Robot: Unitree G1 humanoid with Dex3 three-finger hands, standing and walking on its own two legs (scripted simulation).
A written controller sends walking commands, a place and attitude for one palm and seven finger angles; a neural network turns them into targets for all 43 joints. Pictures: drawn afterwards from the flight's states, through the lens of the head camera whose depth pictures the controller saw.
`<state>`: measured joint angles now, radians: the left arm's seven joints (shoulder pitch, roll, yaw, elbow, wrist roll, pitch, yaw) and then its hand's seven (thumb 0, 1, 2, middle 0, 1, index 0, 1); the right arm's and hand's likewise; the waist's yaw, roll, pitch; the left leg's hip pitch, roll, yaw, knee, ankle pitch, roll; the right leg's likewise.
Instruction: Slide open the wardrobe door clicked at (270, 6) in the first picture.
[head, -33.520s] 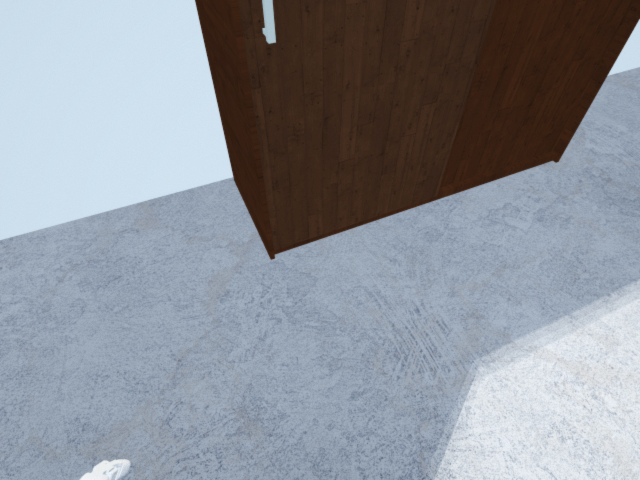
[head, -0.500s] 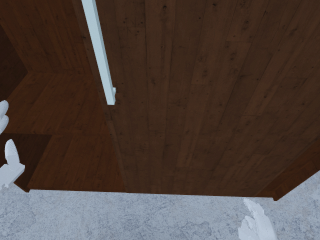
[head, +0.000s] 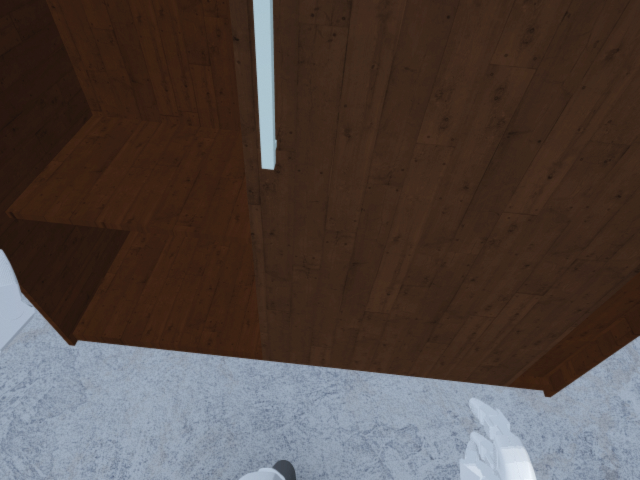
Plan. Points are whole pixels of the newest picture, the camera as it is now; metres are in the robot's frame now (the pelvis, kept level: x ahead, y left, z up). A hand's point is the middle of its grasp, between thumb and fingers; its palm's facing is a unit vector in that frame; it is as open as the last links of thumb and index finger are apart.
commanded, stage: stop stepping back and stand still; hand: left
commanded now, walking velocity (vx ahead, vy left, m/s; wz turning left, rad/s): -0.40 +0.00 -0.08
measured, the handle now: (267, 57) +0.55 +0.13 +0.26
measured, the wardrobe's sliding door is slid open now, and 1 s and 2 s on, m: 0.62 0.62 0.62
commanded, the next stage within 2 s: let the arm hang, fingers relaxed in 0.92 s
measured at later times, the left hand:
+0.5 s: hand out of the picture +0.16 +0.29 +0.18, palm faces +0.35 -0.81 -0.47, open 7.4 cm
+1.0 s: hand (27, 327) +0.20 +0.29 +0.15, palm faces +0.30 -0.83 -0.46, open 7.4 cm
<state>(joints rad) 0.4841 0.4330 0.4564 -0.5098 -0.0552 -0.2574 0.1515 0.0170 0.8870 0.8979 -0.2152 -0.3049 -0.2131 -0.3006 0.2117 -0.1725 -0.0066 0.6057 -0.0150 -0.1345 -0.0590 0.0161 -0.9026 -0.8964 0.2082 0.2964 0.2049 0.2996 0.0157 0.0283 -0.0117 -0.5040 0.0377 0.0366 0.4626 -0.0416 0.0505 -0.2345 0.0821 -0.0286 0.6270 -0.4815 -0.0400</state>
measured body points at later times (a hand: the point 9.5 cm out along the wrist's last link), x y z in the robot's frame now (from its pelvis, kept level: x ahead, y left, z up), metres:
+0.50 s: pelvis -0.06 +0.04 +0.01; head -0.05 +0.06 +0.46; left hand +0.14 +0.33 +0.20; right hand +0.07 -0.21 -0.07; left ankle +0.01 +0.12 -0.72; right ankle -0.11 -0.05 -0.73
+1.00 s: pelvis -0.03 +0.05 +0.01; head -0.01 +0.05 +0.46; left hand +0.18 +0.33 +0.18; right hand +0.12 -0.20 -0.08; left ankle -0.01 +0.15 -0.73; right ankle -0.11 -0.05 -0.73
